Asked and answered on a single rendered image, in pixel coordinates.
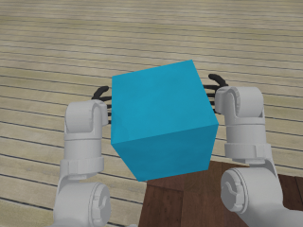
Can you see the right robot hand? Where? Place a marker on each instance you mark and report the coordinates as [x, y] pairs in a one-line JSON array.
[[220, 81]]

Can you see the robot left forearm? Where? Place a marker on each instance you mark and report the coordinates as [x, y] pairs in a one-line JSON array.
[[83, 122]]

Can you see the robot right upper arm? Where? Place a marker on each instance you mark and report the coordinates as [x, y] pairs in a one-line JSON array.
[[255, 195]]

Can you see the robot left upper arm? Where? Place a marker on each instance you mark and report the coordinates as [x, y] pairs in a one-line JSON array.
[[82, 205]]

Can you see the robot right forearm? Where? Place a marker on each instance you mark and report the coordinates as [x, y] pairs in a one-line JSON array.
[[244, 118]]

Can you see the carton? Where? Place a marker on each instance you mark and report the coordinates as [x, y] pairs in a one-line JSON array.
[[162, 122]]

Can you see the left robot hand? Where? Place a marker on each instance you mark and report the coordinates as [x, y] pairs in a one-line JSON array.
[[97, 95]]

